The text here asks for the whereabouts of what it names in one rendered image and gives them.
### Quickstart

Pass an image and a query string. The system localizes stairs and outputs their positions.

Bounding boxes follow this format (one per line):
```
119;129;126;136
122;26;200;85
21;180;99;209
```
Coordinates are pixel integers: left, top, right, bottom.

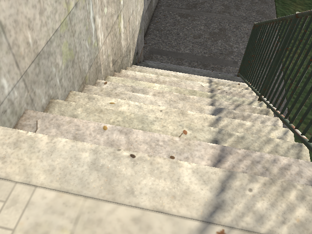
14;59;312;186

